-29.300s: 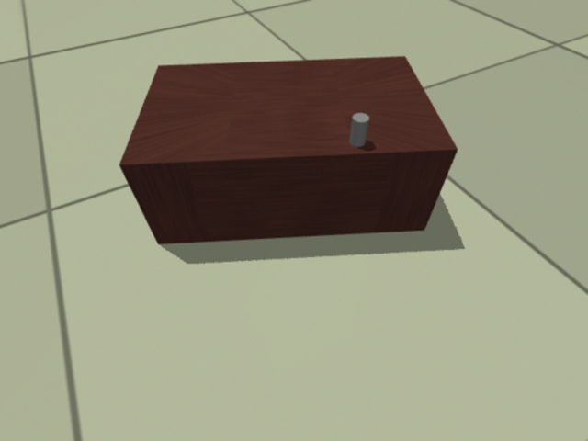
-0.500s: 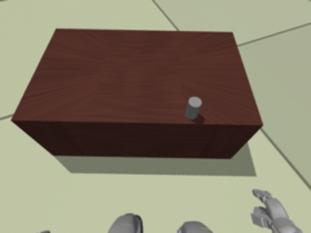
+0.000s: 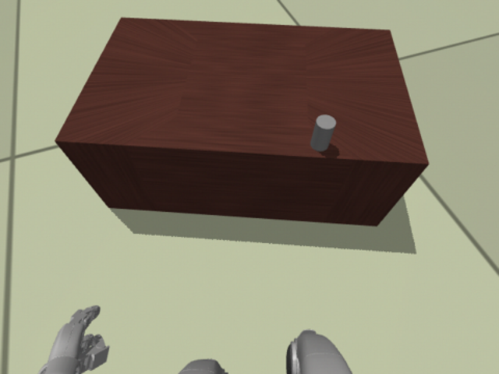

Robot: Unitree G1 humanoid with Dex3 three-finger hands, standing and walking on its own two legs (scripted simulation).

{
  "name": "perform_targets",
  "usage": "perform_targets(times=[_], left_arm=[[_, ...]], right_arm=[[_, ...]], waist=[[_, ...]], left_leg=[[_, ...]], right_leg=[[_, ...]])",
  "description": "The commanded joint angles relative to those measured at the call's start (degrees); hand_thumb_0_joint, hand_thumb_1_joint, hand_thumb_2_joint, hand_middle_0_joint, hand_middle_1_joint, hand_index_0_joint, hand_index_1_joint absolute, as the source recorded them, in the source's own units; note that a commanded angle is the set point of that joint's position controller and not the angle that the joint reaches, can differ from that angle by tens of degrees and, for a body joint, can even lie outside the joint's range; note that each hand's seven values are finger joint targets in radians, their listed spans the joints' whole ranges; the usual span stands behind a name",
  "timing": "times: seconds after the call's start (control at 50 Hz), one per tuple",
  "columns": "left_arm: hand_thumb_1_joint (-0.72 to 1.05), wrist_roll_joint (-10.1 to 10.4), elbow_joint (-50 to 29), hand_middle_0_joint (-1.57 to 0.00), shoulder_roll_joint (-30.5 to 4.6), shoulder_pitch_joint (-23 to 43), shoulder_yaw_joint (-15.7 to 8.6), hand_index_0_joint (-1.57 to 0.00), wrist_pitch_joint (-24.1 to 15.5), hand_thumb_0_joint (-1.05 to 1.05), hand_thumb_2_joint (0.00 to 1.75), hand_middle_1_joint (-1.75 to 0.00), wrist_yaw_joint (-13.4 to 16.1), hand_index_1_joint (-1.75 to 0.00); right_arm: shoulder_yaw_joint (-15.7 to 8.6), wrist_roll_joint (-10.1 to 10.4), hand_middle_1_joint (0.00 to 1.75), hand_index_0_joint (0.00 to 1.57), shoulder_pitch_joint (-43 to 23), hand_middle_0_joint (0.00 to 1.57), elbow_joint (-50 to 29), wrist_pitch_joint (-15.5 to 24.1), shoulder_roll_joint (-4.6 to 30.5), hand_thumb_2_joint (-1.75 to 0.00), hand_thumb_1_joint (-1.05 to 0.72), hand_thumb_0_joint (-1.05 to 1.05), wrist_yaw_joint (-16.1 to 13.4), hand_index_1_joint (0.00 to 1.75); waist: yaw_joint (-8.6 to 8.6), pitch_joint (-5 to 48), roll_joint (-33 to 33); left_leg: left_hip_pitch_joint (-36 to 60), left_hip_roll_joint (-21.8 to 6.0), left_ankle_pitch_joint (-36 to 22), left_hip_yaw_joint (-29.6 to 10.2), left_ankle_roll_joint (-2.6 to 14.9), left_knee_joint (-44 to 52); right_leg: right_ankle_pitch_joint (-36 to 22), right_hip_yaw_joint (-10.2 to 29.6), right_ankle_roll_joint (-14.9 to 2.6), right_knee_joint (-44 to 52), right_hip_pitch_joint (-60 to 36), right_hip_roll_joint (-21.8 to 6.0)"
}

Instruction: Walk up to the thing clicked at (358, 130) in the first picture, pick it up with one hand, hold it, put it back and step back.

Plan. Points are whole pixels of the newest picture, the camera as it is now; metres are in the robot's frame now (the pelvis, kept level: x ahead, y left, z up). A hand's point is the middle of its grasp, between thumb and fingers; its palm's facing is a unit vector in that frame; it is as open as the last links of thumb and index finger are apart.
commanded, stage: step back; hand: right
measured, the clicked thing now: (322, 133) +0.76 -0.23 -0.25
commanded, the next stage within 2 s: stand in 1.90 s
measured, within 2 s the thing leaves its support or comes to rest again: neither
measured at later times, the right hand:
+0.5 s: hand out of the picture -0.04 -0.27 -0.14, palm faces +0.07 +0.94 -0.34, open 7.3 cm
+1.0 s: hand out of the picture -0.21 -0.25 -0.12, palm faces +0.01 +0.91 -0.40, open 7.3 cm
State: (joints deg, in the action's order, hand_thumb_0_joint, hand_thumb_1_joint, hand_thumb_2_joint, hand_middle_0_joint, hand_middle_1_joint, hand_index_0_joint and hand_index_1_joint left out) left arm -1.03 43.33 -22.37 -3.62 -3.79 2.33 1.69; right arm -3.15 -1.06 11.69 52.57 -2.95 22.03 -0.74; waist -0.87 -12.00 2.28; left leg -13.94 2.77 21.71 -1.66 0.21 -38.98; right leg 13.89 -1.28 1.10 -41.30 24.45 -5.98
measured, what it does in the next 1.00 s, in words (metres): walks backwards: right foot, then left foot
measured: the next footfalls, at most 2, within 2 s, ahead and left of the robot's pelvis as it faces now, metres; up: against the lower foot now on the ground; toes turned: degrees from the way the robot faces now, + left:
right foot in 0.38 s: -0.14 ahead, -0.11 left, +0.00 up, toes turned -5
left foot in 0.76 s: -0.22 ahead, +0.14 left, +0.00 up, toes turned -2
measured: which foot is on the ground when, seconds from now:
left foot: down 0.00-0.44, up 0.46-0.74, down 0.76-1.00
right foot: down 0.00-0.00, up 0.02-0.36, down 0.38-0.78, up 0.80-1.00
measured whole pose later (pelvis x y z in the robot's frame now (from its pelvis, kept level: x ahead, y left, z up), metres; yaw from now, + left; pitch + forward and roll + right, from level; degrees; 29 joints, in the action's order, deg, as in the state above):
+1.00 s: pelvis -0.28 +0.02 +0.02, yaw -3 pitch -2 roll +0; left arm -0.8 52.3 -22.4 -10.7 -3.3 2.4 -1.0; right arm -1.9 -2.6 9.8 53.7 -0.6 19.8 -0.1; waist 0.6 -4.4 2.9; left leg -15.3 -0.7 16.7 -0.2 -0.1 -33.7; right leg 27.9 3.1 -0.9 -43.6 15.6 -0.3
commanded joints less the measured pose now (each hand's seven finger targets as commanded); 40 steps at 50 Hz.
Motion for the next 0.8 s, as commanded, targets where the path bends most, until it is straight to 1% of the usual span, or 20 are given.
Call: perform_targets(times=[0.0,0.02,0.08,0.1,0.2,0.3,0.36,0.38,0.4,0.42,0.44,0.5,0.52,0.56,0.62,0.68,0.72,0.74,0.76,0.78], left_arm=[[0.90,0.80,-4.15,-0.20,-11.60,1.63,-4.09,-0.20,0.10,0.00,0.90,-0.30,1.30,-0.30],[0.90,0.17,-2.92,-0.20,-12.94,1.85,-4.40,-0.20,0.19,0.00,0.90,-0.30,1.45,-0.30],[0.90,1.42,0.50,-0.20,-11.41,-5.13,-4.23,-0.20,0.38,0.00,0.90,-0.30,0.71,-0.30],[0.90,1.19,1.22,-0.20,-11.52,-7.18,-4.13,-0.20,0.32,0.00,0.90,-0.30,0.51,-0.30],[0.90,-0.07,0.76,-0.20,-9.83,-5.99,-3.25,-0.20,-1.08,0.00,0.90,-0.30,0.22,-0.30],[0.90,-0.07,2.76,-0.20,-10.03,-9.43,-2.68,-0.20,-1.63,0.00,0.90,-0.30,-0.20,-0.30],[0.90,-0.49,6.31,-0.20,-10.35,-16.40,-2.97,-0.20,-1.97,0.00,0.90,-0.30,-0.42,-0.30],[0.90,-1.26,6.21,-0.20,-13.03,-15.69,-3.81,-0.20,-1.99,0.00,0.90,-0.30,-0.51,-0.30],[0.90,-1.84,5.23,-0.20,-17.09,-14.56,-4.91,-0.20,-2.10,0.00,0.90,-0.30,-0.63,-0.30],[0.90,-2.10,2.92,-0.20,-23.30,-9.79,-5.94,-0.20,-1.67,0.00,0.90,-0.30,-0.65,-0.30],[0.90,-1.68,0.95,-0.20,-22.27,-5.47,-5.84,-0.20,-1.97,0.00,0.90,-0.30,-0.28,-0.30],[0.90,-1.45,-0.56,-0.20,-13.67,0.83,-3.75,-0.20,-2.04,0.00,0.90,-0.30,0.11,-0.30],[0.90,-1.41,-0.47,-0.20,-13.31,-0.31,-4.19,-0.20,-1.94,0.00,0.90,-0.30,0.01,-0.30],[0.90,-1.88,-0.71,-0.20,-13.38,-5.94,-3.96,-0.20,-1.87,0.00,0.90,-0.30,0.08,-0.30],[0.90,-2.17,-0.10,-0.20,-12.56,-8.87,-4.23,-0.20,-1.06,0.00,0.90,-0.30,0.71,-0.30],[0.90,-1.50,-0.98,-0.20,-13.87,-7.73,-4.46,-0.20,-0.51,0.00,0.90,-0.30,0.57,-0.30],[0.90,-0.55,-1.30,-0.20,-13.15,-5.50,-4.08,-0.20,0.37,0.00,0.90,-0.30,-0.12,-0.30],[0.90,-0.60,-1.35,-0.20,-10.87,-6.60,-2.86,-0.20,0.46,0.00,0.90,-0.30,-0.34,-0.30],[0.90,-0.13,-1.33,-0.20,-8.32,-7.89,-2.22,-0.20,0.30,0.00,0.90,-0.30,-0.59,-0.30],[0.90,0.15,-1.41,-0.20,-11.43,-1.61,-3.10,-0.20,0.28,0.00,0.90,-0.30,0.18,-0.30]], right_arm=[[-5.11,-1.36,0.30,0.20,0.42,0.20,-5.73,1.26,22.55,-0.90,-0.90,0.00,0.33,0.30],[-4.98,-1.56,0.30,0.20,-2.24,0.20,-6.13,1.56,21.41,-0.90,-0.90,0.00,0.13,0.30],[-2.88,-2.10,0.30,0.20,-9.16,0.20,-7.84,1.73,13.50,-0.90,-0.90,0.00,-0.55,0.30],[-2.88,-1.73,0.30,0.20,-8.03,0.20,-7.62,1.77,13.01,-0.90,-0.90,0.00,-0.60,0.30],[-3.18,-0.71,0.30,0.20,-2.89,0.20,-7.52,1.43,12.11,-0.90,-0.90,0.00,-0.60,0.30],[-3.74,-0.71,0.30,0.20,-5.42,0.20,-9.11,0.37,14.62,-0.90,-0.90,0.00,-0.31,0.30],[-3.44,0.39,0.30,0.20,-9.33,0.20,-9.63,-0.53,14.92,-0.90,-0.90,0.00,0.00,0.30],[-2.77,0.78,0.30,0.20,-9.54,0.20,-9.95,-0.44,12.97,-0.90,-0.90,0.00,0.10,0.30],[-1.93,1.09,0.30,0.20,-8.99,0.20,-10.89,-0.10,9.89,-0.90,-0.90,0.00,0.09,0.30],[-2.79,0.88,0.30,0.20,-11.30,0.20,-10.99,-0.43,10.66,-0.90,-0.90,0.00,-0.94,0.30],[-3.94,0.96,0.30,0.20,-9.77,0.20,-10.28,-0.63,13.16,-0.90,-0.90,0.00,-1.18,0.30],[-2.80,1.36,0.30,0.20,-4.40,0.20,-6.11,-0.37,11.69,-0.90,-0.90,0.00,-0.67,0.30],[-2.23,1.19,0.30,0.20,-3.12,0.20,-5.84,-0.04,10.32,-0.90,-0.90,0.00,-0.94,0.30],[-1.74,0.90,0.30,0.20,-4.56,0.20,-6.82,0.55,10.23,-0.90,-0.90,0.00,-1.22,0.30],[-1.19,0.19,0.30,0.20,-4.63,0.20,-7.33,1.66,8.44,-0.90,-0.90,0.00,-1.40,0.30],[-1.94,-0.42,0.30,0.20,-0.70,0.20,-5.69,2.51,8.94,-0.90,-0.90,0.00,-1.24,0.30],[-2.66,-0.80,0.30,0.20,3.87,0.20,-2.45,2.84,9.47,-0.90,-0.90,0.00,-1.15,0.30],[-3.59,-1.44,0.30,0.20,3.85,0.20,-1.81,2.83,11.70,-0.90,-0.90,0.00,-1.24,0.30],[-4.50,-2.12,0.30,0.20,1.88,0.20,-2.37,2.84,16.47,-0.90,-0.90,0.00,-1.14,0.30],[-4.49,-1.35,0.30,0.20,-1.58,0.20,-3.85,2.65,21.52,-0.90,-0.90,0.00,-0.56,0.30]], waist=[[-2.01,13.32,-18.47],[-1.88,9.73,-16.18],[3.82,7.67,-9.82],[3.76,8.50,-9.83],[-0.54,12.89,-12.03],[-0.14,18.28,-14.53],[3.70,20.07,-11.17],[3.26,17.61,-5.49],[2.99,14.61,7.22],[6.53,10.37,16.22],[4.16,5.82,14.32],[-1.02,7.04,3.27],[-0.55,8.72,4.67],[2.78,10.08,5.34],[4.86,13.71,9.85],[3.69,17.52,13.17],[1.74,18.75,7.95],[2.29,18.33,2.61],[3.40,17.03,-11.01],[-0.28,13.56,-15.10]], left_leg=[[-5.54,-24.87,-22.27,-29.37,16.71,21.14],[-11.49,-25.78,-19.88,-30.53,18.20,22.33],[-4.45,-15.20,-24.30,-11.25,10.74,17.65],[-1.10,-14.41,-24.85,-10.31,10.01,16.84],[12.48,-15.85,-30.03,-9.51,14.21,13.01],[10.08,-17.97,-26.55,-9.56,13.17,10.39],[2.40,-15.10,-18.26,-6.56,8.72,6.48],[-5.19,-11.77,-10.44,-5.47,5.67,3.02],[-15.88,-3.23,2.56,-2.58,1.86,-5.43],[-14.31,1.81,13.99,-4.84,-0.77,-19.70],[-11.79,-1.11,13.33,-10.44,-1.13,-28.21],[-12.14,4.61,4.70,-8.79,-0.73,-32.22],[-12.49,4.93,3.96,-7.28,-1.28,-31.79],[-13.85,3.71,5.26,-5.19,-1.99,-26.90],[-17.40,0.29,9.44,-2.59,-2.59,-12.21],[-8.19,-2.42,4.76,0.41,-1.23,5.86],[1.28,-0.10,-9.36,3.98,-0.51,20.77],[7.68,-4.49,-9.58,-3.44,1.01,20.29],[11.66,-16.43,-10.71,-21.21,5.97,20.79],[-4.89,-24.70,-4.02,-28.55,14.86,23.02]], right_leg=[[25.00,6.43,-1.98,-22.28,0.85,10.81],[25.16,11.16,-2.11,-29.32,-0.83,10.90],[14.20,12.76,-2.93,-34.49,4.97,12.35],[12.88,11.84,-2.42,-34.47,6.77,12.90],[14.99,8.00,1.66,-19.94,6.11,9.92],[13.19,2.99,0.35,0.98,-5.23,6.28],[0.36,0.50,-2.38,17.30,-15.34,6.74],[2.04,8.58,-4.24,17.72,-16.05,3.06],[3.62,23.83,-8.07,21.11,-15.40,-7.36],[2.32,35.14,-18.22,26.24,-0.67,-18.60],[3.51,36.79,-19.49,28.22,7.49,-20.83],[-14.22,11.44,-11.46,18.25,-0.26,-6.99],[-14.73,8.93,-10.43,16.98,-2.69,-5.07],[-16.72,9.36,-10.44,15.40,-9.39,-4.77],[-22.50,9.99,-11.95,11.69,-24.11,-6.57],[-20.80,12.34,-11.53,8.04,-23.99,-8.70],[-16.22,9.62,-9.00,2.67,-19.43,-6.45],[-8.59,9.08,-6.75,-0.15,-9.26,-4.89],[8.93,3.64,-3.52,-8.31,4.44,2.82],[22.66,4.64,-1.85,-15.54,-0.31,5.54]])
